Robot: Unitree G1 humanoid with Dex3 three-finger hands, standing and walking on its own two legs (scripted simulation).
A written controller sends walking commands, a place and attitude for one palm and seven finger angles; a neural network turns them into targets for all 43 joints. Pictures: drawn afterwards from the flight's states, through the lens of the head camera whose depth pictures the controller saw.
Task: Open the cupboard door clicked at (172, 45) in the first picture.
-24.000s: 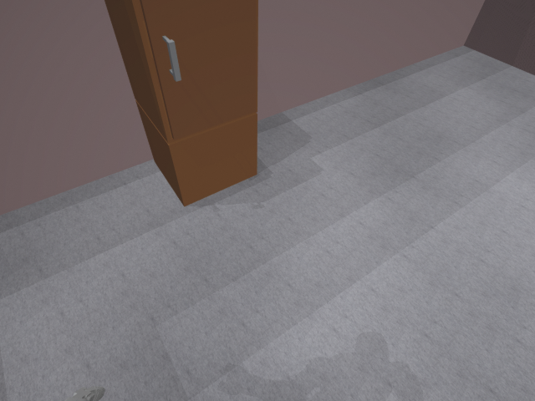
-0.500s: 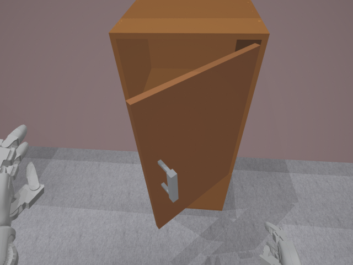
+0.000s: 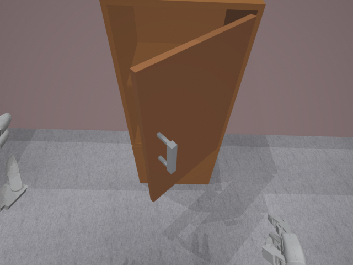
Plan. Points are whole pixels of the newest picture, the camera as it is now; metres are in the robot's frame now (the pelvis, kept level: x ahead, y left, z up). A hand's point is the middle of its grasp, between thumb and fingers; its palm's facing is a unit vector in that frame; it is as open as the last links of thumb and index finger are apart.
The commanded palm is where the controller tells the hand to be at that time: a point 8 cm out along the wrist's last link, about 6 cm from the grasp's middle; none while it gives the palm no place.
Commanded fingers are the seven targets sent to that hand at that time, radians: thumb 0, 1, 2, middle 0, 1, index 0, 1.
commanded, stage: step back with the hand held close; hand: left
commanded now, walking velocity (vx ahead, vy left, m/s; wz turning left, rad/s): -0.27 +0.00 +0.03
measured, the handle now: (166, 153) +0.40 +0.05 -0.01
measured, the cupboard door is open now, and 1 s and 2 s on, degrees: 44 44 44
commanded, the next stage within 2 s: stop stepping back and stand still in 0.76 s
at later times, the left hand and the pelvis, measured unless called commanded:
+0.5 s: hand out of the picture +0.11 +0.28 +0.16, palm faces +0.51 -0.69 -0.51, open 7.5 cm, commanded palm +0.04 +0.30 +0.18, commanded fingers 0.00 0.90 0.90 -0.20 -0.30 -0.20 -0.30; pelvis -0.07 -0.01 -0.02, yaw +5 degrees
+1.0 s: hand out of the picture +0.02 +0.23 +0.16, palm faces +0.32 -0.79 -0.53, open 7.5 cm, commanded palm -0.05 +0.27 +0.18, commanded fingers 0.00 0.90 0.90 -0.20 -0.30 -0.20 -0.30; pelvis -0.19 -0.02 +0.00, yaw -1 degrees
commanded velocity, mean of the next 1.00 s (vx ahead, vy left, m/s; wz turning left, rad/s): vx -0.26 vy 0.01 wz -0.05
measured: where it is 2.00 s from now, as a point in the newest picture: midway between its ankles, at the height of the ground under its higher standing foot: outside the picture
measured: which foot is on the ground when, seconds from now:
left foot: down 0.00-0.50, up 0.52-0.64, down 0.66-1.00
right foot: down 0.00-0.38, up 0.40-0.46, down 0.48-0.70, up 0.72-1.00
